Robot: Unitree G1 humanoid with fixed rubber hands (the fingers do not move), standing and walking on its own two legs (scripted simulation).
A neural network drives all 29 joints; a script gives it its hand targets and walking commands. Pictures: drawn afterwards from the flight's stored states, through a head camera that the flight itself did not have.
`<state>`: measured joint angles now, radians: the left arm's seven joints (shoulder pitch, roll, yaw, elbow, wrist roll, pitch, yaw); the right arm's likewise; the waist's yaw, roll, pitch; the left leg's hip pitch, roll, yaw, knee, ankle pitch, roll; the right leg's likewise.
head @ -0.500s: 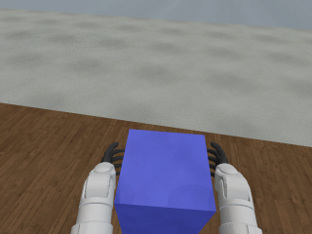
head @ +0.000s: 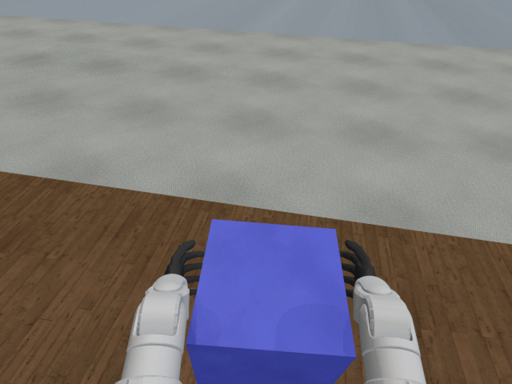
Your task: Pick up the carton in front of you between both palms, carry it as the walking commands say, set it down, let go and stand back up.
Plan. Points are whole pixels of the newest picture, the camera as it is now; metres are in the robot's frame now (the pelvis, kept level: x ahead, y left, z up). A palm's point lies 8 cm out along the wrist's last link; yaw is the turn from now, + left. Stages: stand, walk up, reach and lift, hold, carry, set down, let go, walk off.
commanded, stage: hold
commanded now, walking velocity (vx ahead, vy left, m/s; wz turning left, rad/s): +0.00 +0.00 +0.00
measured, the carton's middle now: (265, 314) +0.28 +0.00 -0.03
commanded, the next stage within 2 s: carry in 0.16 s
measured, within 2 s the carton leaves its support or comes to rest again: neither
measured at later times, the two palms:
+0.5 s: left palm (196, 240) +0.34 +0.12 +0.08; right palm (378, 245) +0.34 -0.18 +0.08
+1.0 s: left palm (226, 156) +0.59 +0.10 +0.08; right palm (360, 164) +0.57 -0.20 +0.08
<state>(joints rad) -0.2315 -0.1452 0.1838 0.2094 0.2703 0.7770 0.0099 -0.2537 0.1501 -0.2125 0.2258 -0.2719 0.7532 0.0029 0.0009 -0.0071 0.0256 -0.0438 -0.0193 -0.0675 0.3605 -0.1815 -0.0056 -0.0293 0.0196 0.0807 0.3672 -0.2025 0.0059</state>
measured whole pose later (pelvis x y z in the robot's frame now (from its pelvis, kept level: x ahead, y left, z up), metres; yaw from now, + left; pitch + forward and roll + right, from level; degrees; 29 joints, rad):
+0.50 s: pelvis +0.06 -0.02 +0.00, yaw +0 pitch +5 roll +2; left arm -0.14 -0.13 0.09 -0.17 0.13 1.02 0.08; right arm -0.15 0.13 -0.13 -0.19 -0.12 1.02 -0.07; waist -0.01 -0.02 -0.15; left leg -0.42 0.03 0.09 0.70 -0.40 -0.01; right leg -0.18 -0.03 -0.03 0.36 -0.26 -0.02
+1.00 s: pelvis +0.34 -0.04 -0.02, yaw -3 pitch +4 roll +0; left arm -0.03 -0.13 0.07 -0.50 0.06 1.24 0.13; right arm -0.06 0.13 -0.06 -0.48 -0.04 1.23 -0.14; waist -0.03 0.02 -0.13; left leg 0.04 0.07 0.20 0.30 -0.40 -0.05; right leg -0.54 -0.08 -0.21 0.51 -0.11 -0.01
